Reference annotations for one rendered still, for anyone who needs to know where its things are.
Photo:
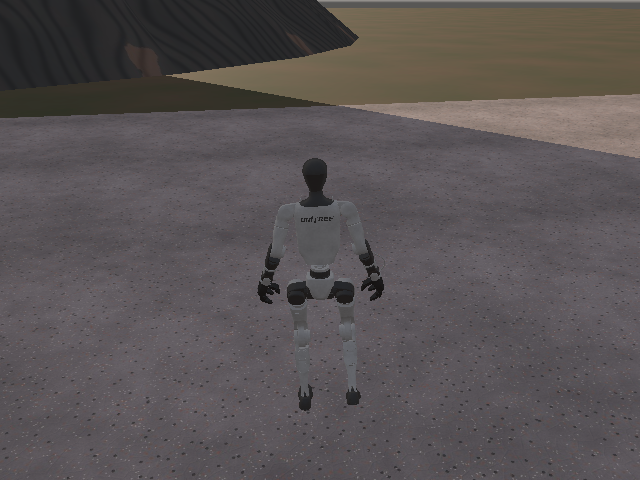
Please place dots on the robot torso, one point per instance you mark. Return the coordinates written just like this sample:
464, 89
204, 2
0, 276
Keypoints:
318, 239

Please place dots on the left robot forearm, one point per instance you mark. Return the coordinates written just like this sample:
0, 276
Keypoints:
269, 268

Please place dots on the right robot upper arm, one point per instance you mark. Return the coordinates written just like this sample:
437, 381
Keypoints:
348, 210

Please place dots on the left robot upper arm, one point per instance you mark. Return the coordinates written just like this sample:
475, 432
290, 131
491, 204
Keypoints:
285, 213

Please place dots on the right robot hand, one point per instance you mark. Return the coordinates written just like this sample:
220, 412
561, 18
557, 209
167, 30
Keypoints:
378, 285

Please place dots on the robot left shin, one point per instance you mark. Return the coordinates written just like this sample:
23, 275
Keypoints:
302, 359

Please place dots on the left robot hand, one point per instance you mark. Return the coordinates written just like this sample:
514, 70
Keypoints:
262, 290

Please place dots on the right robot forearm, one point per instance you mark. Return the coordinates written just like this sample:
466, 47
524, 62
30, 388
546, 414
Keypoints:
369, 263

